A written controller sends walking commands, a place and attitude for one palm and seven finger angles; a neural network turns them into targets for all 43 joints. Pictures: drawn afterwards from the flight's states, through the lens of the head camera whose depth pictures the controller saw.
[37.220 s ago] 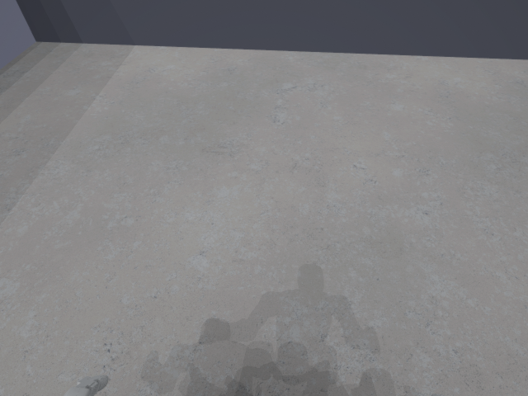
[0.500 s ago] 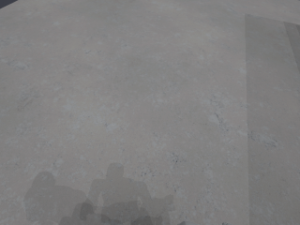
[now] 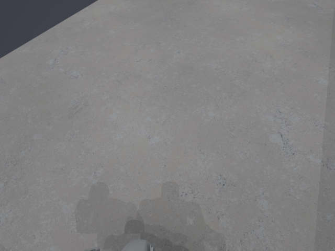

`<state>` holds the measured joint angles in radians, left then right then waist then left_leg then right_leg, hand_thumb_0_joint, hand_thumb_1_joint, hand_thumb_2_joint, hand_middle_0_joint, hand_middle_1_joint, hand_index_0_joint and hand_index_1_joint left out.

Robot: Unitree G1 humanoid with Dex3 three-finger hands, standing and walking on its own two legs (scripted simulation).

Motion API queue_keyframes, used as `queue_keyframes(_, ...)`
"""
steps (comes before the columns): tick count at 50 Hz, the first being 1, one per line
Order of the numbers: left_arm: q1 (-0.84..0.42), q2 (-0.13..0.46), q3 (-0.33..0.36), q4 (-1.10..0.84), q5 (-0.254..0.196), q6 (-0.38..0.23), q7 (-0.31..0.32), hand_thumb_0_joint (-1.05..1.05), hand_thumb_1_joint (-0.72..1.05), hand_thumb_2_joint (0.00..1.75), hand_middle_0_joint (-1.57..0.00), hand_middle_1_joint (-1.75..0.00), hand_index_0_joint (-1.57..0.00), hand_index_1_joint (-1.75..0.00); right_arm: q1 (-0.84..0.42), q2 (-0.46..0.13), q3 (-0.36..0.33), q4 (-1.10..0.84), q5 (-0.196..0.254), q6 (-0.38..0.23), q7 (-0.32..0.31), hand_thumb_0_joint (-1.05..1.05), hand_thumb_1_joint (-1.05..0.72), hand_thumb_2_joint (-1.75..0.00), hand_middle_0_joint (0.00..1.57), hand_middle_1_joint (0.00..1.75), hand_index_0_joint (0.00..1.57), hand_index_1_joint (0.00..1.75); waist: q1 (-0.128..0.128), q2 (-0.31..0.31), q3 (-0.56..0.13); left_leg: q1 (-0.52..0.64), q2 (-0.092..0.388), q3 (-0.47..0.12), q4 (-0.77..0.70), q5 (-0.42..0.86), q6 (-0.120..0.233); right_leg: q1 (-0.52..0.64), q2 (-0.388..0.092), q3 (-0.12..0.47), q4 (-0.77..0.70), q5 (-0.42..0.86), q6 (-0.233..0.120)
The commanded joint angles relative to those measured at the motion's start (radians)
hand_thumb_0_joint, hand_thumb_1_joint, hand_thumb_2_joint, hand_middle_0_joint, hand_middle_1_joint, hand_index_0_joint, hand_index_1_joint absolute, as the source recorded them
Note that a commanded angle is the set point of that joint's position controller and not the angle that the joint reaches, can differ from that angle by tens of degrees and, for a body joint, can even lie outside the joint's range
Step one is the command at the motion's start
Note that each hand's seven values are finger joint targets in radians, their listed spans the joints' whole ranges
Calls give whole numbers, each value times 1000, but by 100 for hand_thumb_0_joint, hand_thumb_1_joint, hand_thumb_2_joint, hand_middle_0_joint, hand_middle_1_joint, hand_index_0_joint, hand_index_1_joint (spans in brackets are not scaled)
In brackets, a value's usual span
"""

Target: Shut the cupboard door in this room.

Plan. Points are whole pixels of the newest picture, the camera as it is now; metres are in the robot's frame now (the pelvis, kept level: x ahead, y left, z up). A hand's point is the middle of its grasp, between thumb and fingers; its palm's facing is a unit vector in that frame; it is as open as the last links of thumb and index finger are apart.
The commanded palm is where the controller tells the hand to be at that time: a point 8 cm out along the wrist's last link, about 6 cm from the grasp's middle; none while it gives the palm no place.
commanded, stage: turn or walk to find it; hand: left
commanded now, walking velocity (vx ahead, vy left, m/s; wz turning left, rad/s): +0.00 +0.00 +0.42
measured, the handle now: out of the picture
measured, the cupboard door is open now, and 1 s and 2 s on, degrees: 90 90 90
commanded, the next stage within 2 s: none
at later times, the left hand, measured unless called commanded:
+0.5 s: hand out of the picture -0.01 +0.28 -0.17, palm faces +0.27 -0.94 -0.22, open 7.4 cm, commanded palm none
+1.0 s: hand out of the picture -0.01 +0.19 -0.15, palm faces +0.42 -0.87 -0.26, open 7.4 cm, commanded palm none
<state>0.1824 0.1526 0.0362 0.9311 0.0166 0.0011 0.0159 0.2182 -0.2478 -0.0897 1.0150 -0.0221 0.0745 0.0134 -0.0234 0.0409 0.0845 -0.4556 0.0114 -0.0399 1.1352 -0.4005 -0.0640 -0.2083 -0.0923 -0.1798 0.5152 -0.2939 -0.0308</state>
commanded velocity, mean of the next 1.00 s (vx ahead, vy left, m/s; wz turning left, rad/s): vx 0.00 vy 0.00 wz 0.42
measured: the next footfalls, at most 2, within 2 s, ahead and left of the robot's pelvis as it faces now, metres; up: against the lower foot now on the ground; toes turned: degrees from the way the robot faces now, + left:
left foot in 0.24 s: +0.01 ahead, +0.15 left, +0.00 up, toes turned +11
right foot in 0.78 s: +0.05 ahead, -0.08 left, +0.00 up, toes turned +15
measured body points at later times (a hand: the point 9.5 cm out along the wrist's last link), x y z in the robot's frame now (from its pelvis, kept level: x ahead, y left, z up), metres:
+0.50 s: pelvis -0.02 +0.06 +0.00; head +0.01 +0.09 +0.45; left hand -0.03 +0.32 -0.16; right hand +0.13 -0.16 -0.13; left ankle -0.03 +0.14 -0.74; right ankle -0.01 -0.11 -0.66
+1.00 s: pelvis -0.02 -0.01 +0.00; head +0.02 -0.04 +0.45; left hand -0.03 +0.24 -0.13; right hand +0.10 -0.24 -0.17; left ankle -0.11 +0.13 -0.64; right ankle +0.01 -0.09 -0.74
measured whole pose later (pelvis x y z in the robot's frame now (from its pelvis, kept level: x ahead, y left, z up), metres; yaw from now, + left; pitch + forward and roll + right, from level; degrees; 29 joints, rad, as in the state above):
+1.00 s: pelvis -0.02 -0.01 +0.00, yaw +25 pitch -1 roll +2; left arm 0.19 0.14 0.03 0.93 0.01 0.00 0.02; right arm 0.25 -0.25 -0.10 1.02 -0.03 0.08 0.01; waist -0.03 0.05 0.07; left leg -0.50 0.00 -0.06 1.19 -0.35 -0.06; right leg -0.20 -0.07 -0.16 0.50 -0.29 -0.04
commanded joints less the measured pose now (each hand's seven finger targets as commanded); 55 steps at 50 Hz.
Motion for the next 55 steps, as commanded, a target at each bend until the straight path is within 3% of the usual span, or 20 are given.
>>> queue_keyframes(1,98,225,57,-40,8,-17,16,0,90,90,-20,-30,-20,-30,-76,-35,2,-83,6,-22,1,0,-90,-90,20,30,20,30,64,-217,-64,-54,17,45,-135,-41,-16,131,-248,147,-166,456,-89)
queue_keyframes(7,126,263,71,-15,13,-8,14,0,90,90,-20,-30,-20,-30,-107,-25,20,-99,17,-42,-3,0,-90,-90,20,30,20,30,79,-247,-114,71,5,114,-411,-54,7,162,-276,123,-87,558,-102)
queue_keyframes(10,82,259,72,-12,1,1,11,0,90,90,-20,-30,-20,-30,-15,-53,14,-79,14,-56,-3,0,-90,-90,20,30,20,30,12,-176,-144,294,12,125,-692,197,26,42,-247,39,43,407,-15)
queue_keyframes(11,93,223,65,-26,-7,9,8,0,90,90,-20,-30,-20,-30,25,-124,0,-76,9,-67,-5,0,-90,-90,20,30,20,30,-10,9,-184,442,124,-27,-766,361,72,-97,-172,-10,200,221,45)
queue_keyframes(12,72,149,43,-58,-11,15,3,0,90,90,-20,-30,-20,-30,69,-222,-27,-76,5,-68,-13,0,-90,-90,20,30,20,30,-37,288,-165,505,373,-348,-809,707,198,-337,-35,-12,407,-339,114)
queue_keyframes(13,24,161,38,-65,-4,28,10,0,90,90,-20,-30,-20,-30,90,-244,-28,-61,7,-55,-19,0,-90,-90,20,30,20,30,-50,220,-155,431,423,-316,-803,718,271,-316,-37,86,515,-389,99)
queue_keyframes(16,-6,178,51,-23,2,39,1,0,90,90,-20,-30,-20,-30,-40,-161,-3,-87,0,-58,-40,0,-90,-90,20,30,20,30,-4,176,-37,299,280,-228,-838,485,229,-341,-40,157,603,-201,99)
queue_keyframes(18,36,174,49,-1,1,37,-6,0,90,90,-20,-30,-20,-30,-65,-144,6,-99,4,-66,-39,0,-90,-90,20,30,20,30,24,116,-52,316,231,-169,-831,502,212,-329,-23,149,615,-128,107)
queue_keyframes(20,47,173,48,5,1,34,-8,0,90,90,-20,-30,-20,-30,-48,-141,5,-101,7,-72,-38,0,-90,-90,20,30,20,30,23,80,-79,339,214,-150,-834,504,206,-322,-19,149,604,-96,116)
queue_keyframes(31,-67,146,36,-59,-7,29,1,0,90,90,-20,-30,-20,-30,30,-138,-14,-88,-2,-62,-33,0,-90,-90,20,30,20,30,-14,112,-101,338,214,-291,-798,521,245,-250,28,155,349,-163,119)
queue_keyframes(34,-45,142,35,-58,-11,21,2,0,90,90,-20,-30,-20,-30,18,-138,-18,-91,-3,-59,-32,0,-90,-90,20,30,20,30,-3,128,-117,290,190,-319,-761,581,236,-145,60,140,199,-144,105)
queue_keyframes(36,17,145,37,-44,-17,13,6,0,90,90,-20,-30,-20,-30,-1,-133,-18,-96,1,-58,-30,0,-90,-90,20,30,20,30,31,107,-150,229,161,-318,-710,562,208,-11,67,134,22,-20,97)
queue_keyframes(37,58,158,41,-34,-16,4,9,0,90,90,-20,-30,-20,-30,-7,-117,-18,-98,7,-58,-28,0,-90,-90,20,30,20,30,54,61,-169,159,124,-295,-660,470,168,107,45,141,-127,93,93)
queue_keyframes(38,88,221,51,-31,-4,-8,15,0,90,90,-20,-30,-20,-30,12,-68,-12,-104,17,-59,-21,0,-90,-90,20,30,20,30,62,-99,-194,6,39,-207,-535,247,101,263,-114,277,-219,120,55)
queue_keyframes(39,98,303,67,-36,8,-11,20,0,90,90,-20,-30,-20,-30,-7,-19,-5,-132,17,-60,-18,0,-90,-90,20,30,20,30,78,-346,-150,-148,-100,-33,-311,-144,33,268,-356,504,-233,262,-57)
queue_keyframes(40,86,291,61,-49,0,-5,21,0,90,90,-20,-30,-20,-30,-23,-72,-21,-130,7,-47,-22,0,-90,-90,20,30,20,30,75,-248,-120,-108,-62,-59,-128,-195,37,109,-409,486,-232,304,-126)
queue_keyframes(42,-31,228,56,-76,-3,-7,23,0,90,90,-20,-30,-20,-30,14,-68,-27,-83,0,-21,-12,0,-90,-90,20,30,20,30,17,-212,-43,-95,-27,-70,53,-75,28,-24,-297,367,-260,124,-100)
queue_keyframes(44,-71,181,44,-89,-5,-9,20,0,90,90,-20,-30,-20,-30,58,-57,-26,-55,-3,-16,-2,0,-90,-90,20,30,20,30,-12,-180,-21,-100,-5,-42,104,28,16,-30,-223,249,-243,148,-58)
queue_keyframes(49,36,181,46,-55,0,-19,19,0,90,90,-20,-30,-20,-30,9,-47,-17,-61,0,-13,-1,0,-90,-90,20,30,20,30,28,-199,-18,-112,20,-14,66,61,-15,30,-231,199,-230,225,-65)
queue_keyframes(55,120,233,64,-27,12,-14,15,0,90,90,-20,-30,-20,-30,-89,-26,5,-89,7,-24,-2,0,-90,-90,20,30,20,30,73,-223,-60,-39,23,56,-225,-64,-16,134,-265,163,-166,417,-106)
